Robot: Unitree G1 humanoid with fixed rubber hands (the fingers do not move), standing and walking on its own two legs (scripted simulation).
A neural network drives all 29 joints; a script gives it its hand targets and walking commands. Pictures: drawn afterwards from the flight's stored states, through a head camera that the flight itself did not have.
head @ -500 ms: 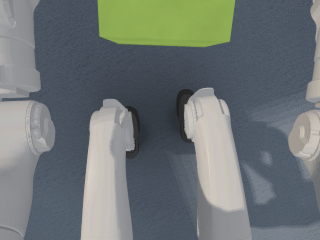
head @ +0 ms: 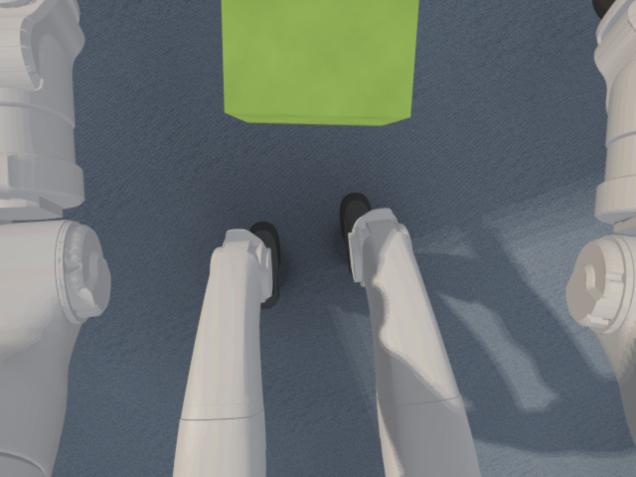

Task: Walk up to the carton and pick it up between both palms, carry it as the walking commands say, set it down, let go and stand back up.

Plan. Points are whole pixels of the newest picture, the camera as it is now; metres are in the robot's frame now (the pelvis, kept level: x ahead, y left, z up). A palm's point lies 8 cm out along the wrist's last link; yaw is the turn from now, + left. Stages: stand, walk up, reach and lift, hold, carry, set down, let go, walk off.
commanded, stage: set down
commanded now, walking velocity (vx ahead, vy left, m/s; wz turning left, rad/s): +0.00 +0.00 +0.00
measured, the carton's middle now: (317, 49) +0.56 -0.05 -0.50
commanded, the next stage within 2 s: let go in 0.10 s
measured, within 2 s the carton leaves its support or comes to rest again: neither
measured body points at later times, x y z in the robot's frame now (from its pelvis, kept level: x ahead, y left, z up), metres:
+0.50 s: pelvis +0.07 -0.01 +0.08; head +0.33 -0.03 +0.44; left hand +0.49 +0.19 -0.05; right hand +0.45 -0.29 -0.04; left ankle +0.10 +0.11 -0.59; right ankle +0.14 -0.12 -0.59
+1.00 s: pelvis +0.13 +0.01 +0.14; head +0.22 +0.03 +0.58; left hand +0.33 +0.23 +0.03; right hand +0.31 -0.24 +0.06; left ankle +0.10 +0.11 -0.59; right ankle +0.14 -0.12 -0.59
